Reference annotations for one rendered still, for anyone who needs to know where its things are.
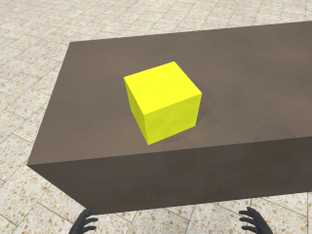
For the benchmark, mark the left robot hand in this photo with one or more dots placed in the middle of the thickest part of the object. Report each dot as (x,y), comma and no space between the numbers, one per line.
(81,221)

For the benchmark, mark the right robot hand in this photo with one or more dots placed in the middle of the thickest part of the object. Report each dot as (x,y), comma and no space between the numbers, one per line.
(261,226)

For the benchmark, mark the pedestal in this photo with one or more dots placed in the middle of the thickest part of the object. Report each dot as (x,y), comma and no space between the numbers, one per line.
(253,132)

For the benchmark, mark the carton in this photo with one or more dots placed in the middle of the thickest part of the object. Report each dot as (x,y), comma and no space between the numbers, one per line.
(164,101)

